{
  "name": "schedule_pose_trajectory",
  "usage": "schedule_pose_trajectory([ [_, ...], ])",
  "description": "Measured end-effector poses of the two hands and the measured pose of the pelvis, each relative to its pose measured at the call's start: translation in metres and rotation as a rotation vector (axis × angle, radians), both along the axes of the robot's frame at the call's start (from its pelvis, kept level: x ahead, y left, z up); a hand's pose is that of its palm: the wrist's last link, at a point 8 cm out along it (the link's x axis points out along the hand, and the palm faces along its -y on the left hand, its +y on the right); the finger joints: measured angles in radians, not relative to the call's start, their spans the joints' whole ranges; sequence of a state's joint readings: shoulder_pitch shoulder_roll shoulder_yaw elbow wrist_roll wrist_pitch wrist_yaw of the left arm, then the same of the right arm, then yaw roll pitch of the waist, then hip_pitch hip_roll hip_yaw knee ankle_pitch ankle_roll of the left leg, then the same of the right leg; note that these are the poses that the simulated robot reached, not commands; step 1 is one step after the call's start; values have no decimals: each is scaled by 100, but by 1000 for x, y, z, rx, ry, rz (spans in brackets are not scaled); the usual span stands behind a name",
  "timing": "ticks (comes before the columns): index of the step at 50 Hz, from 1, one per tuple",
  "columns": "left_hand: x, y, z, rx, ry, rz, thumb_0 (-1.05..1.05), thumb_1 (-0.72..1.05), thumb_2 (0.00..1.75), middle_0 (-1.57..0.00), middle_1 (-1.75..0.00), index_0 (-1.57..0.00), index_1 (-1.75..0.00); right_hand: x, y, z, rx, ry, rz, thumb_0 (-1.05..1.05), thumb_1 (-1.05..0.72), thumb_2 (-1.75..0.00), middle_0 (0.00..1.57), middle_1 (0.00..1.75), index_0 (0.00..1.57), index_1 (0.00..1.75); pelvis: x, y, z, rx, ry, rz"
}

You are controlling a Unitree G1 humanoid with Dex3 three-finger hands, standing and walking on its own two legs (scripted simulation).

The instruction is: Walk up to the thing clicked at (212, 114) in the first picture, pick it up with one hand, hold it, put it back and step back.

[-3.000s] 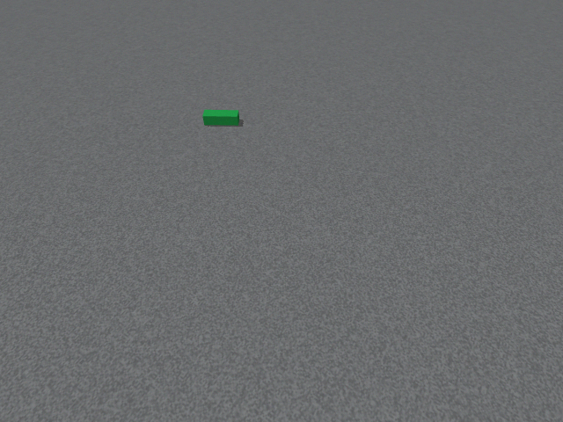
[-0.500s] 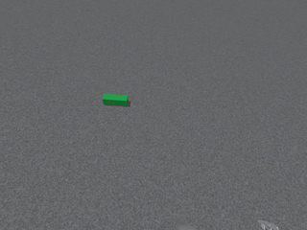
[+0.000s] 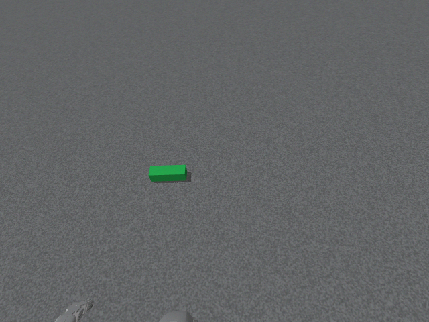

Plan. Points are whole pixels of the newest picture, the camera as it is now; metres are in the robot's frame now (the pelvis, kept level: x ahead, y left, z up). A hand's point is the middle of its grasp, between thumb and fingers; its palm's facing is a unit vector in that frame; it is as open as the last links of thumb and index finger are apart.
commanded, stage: walk up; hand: left
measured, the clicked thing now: (168, 173) +0.97 +0.33 -0.74
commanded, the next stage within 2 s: none
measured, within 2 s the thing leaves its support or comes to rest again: neither
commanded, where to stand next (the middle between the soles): +0.63 +0.04 m, yaw +0 degrees
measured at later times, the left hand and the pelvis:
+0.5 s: hand (86, 279) +0.24 +0.33 -0.15, palm faces -0.04 -0.94 -0.34, open 7.4 cm; pelvis +0.20 +0.05 +0.00, yaw +1 degrees
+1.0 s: hand (113, 202) +0.42 +0.29 -0.12, palm faces +0.00 -0.91 -0.41, open 7.4 cm; pelvis +0.38 +0.02 +0.00, yaw +1 degrees
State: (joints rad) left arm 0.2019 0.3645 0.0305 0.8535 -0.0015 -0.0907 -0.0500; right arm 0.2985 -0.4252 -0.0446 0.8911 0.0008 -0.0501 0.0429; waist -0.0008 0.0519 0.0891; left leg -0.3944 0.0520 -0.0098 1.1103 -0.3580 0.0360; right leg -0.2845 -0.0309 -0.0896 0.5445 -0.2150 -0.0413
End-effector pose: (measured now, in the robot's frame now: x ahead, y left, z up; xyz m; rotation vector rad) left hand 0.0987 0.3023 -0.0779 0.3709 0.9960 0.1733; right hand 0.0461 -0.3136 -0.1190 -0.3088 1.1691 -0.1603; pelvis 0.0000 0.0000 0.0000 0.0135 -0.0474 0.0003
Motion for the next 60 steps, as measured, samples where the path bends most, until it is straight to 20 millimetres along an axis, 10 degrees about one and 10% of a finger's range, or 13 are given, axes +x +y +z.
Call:
schedule_pose_trajectory([
  [17,50,69,-43,-6,224,121,0,90,90,-21,-30,-20,-30,204,39,26,-84,-102,109,0,-91,-89,20,30,20,30,148,43,-13,-24,16,21],
  [28,164,65,-30,-34,198,43,0,91,90,-21,-30,-20,-30,247,47,40,-71,-88,46,0,-90,-89,21,30,20,30,227,46,4,-5,6,6],
  [38,275,37,-17,46,84,29,0,91,90,-21,-30,-20,-30,299,4,-5,-37,9,4,1,-90,-89,21,30,20,30,309,13,-15,-9,1,15],
  [48,308,28,1,35,103,67,0,90,90,-21,-30,-20,-30,395,15,7,3,-17,62,1,-91,-89,20,30,20,30,369,14,4,-14,7,18],
  [60,367,76,-44,1,204,93,0,90,90,-21,-30,-20,-30,490,49,23,-77,-103,70,0,-91,-89,20,30,20,30,451,54,-14,-17,2,26],
])
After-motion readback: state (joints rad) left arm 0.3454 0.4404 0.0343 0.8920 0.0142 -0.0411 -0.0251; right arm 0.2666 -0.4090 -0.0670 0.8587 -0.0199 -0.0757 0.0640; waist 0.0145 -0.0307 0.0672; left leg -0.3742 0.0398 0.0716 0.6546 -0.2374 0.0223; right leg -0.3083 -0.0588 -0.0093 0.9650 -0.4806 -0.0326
